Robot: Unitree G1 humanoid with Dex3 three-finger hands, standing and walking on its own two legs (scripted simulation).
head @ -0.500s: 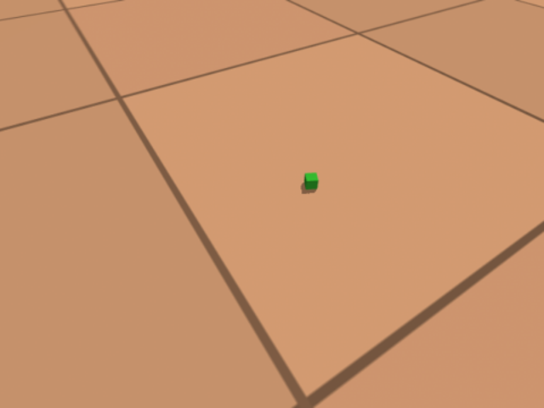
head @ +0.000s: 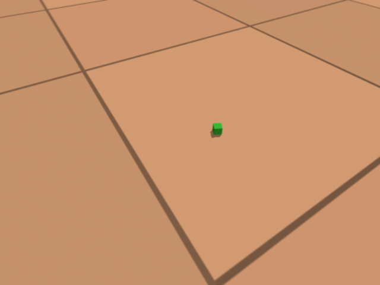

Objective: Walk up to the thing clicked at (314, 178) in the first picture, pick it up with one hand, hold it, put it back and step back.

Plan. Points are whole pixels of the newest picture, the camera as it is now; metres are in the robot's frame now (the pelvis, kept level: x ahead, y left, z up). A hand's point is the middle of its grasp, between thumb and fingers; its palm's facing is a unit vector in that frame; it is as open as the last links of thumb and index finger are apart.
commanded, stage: stand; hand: left
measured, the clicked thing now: (217, 128) +1.36 -0.19 -0.75
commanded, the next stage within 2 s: walk up in 0.62 s
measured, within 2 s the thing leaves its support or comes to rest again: neither
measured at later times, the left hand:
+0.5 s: hand out of the picture +0.07 +0.25 -0.16, palm faces -0.04 -0.94 -0.34, open 7.4 cm
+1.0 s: hand (113, 281) +0.19 +0.20 -0.15, palm faces -0.14 -0.89 -0.44, open 7.4 cm
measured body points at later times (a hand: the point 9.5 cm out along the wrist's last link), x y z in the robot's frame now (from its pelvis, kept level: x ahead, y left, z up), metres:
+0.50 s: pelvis +0.00 +0.00 +0.00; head +0.01 +0.00 +0.45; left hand +0.07 +0.30 -0.13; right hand +0.07 -0.30 -0.13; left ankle +0.00 +0.13 -0.75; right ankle +0.00 -0.12 -0.75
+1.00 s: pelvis +0.08 -0.09 -0.04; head +0.08 -0.12 +0.41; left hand +0.20 +0.25 -0.12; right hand +0.08 -0.44 -0.16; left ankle +0.00 +0.11 -0.73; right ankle +0.14 -0.22 -0.75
